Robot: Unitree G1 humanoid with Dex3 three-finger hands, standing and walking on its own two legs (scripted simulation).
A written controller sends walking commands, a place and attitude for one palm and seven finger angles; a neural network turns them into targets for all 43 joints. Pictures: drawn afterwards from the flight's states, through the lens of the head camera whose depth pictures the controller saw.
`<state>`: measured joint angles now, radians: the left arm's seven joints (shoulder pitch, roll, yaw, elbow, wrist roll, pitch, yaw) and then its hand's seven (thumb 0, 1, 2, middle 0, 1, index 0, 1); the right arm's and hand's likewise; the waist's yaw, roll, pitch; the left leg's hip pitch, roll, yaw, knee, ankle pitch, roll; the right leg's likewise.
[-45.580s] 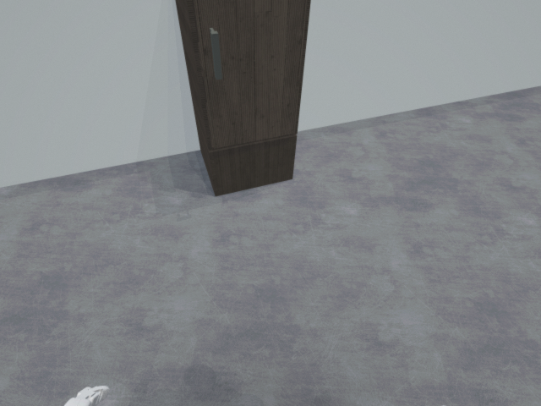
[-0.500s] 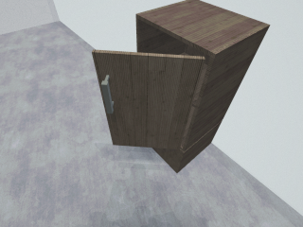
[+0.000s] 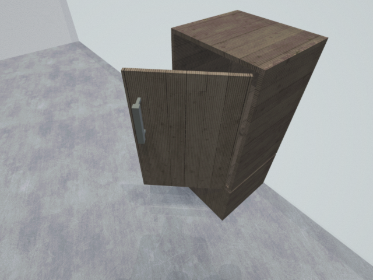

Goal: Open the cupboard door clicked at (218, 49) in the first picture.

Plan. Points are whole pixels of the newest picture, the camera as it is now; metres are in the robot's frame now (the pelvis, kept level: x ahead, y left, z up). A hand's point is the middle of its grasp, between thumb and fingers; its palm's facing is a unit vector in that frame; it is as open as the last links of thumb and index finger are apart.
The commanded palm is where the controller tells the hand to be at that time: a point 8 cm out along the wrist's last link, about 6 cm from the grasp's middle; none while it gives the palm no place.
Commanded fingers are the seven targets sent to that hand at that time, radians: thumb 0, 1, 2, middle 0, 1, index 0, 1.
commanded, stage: look again from close up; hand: left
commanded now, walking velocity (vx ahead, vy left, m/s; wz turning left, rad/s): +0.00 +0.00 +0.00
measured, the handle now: (140, 121) +0.61 +0.19 -0.02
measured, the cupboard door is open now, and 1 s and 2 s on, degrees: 46 46 46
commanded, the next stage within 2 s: shuffle to correct the standing spot in 0.16 s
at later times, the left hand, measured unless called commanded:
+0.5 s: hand out of the picture -0.02 +0.15 -0.18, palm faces +0.06 -0.99 -0.15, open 7.4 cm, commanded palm none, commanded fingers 0.00 0.90 0.90 -0.20 -0.30 -0.20 -0.30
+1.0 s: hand out of the picture +0.09 +0.17 -0.17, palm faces +0.04 -0.98 -0.22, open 7.2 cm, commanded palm none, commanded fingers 0.00 0.90 0.90 -0.20 -0.30 -0.20 -0.30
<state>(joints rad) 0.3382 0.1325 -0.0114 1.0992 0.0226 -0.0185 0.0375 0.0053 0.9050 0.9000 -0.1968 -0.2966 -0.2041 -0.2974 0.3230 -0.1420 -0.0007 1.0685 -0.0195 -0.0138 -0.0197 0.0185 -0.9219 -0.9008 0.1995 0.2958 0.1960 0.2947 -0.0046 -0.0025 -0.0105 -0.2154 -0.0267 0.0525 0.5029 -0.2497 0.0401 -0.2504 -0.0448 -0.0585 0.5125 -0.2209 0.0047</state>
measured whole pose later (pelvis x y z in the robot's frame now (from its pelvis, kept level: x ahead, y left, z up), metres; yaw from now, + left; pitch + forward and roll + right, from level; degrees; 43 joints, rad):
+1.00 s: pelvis +0.06 -0.01 +0.00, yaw -1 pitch -2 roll +1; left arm 0.27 0.16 0.02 1.06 0.01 -0.02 0.05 0.02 0.94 0.90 -0.20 -0.30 -0.20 -0.30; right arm 0.33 -0.08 0.00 1.11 0.00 -0.03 -0.05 0.01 -0.90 -0.90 0.20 0.30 0.20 0.29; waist -0.01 -0.01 0.04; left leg -0.12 -0.02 0.06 0.47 -0.32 0.02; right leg -0.25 -0.03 -0.08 0.53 -0.25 -0.02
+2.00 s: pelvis +0.04 -0.01 +0.00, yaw -1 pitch -1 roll +1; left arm 0.28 0.14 -0.01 1.11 0.01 -0.02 0.03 0.02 0.92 0.90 -0.20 -0.30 -0.21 -0.30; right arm 0.34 -0.14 0.02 1.11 -0.02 -0.03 -0.02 0.01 -0.91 -0.90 0.20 0.30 0.20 0.29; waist -0.01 0.01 0.04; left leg -0.15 -0.02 0.06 0.43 -0.27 0.02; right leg -0.28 0.00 -0.04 0.48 -0.19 -0.04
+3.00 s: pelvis +0.01 -0.02 -0.09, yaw +3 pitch +14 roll -2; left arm 0.30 0.27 0.20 0.05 -0.29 -0.54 -0.39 0.01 0.35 0.67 -0.23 -0.65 -0.24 -0.65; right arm 0.14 -0.22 0.03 0.55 0.02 -0.25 -0.04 0.01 -0.90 -0.90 0.20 0.30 0.20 0.30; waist 0.04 0.00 -0.09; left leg -0.88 0.01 -0.04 1.22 -0.59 0.00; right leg -0.92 -0.02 -0.15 1.14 -0.46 -0.06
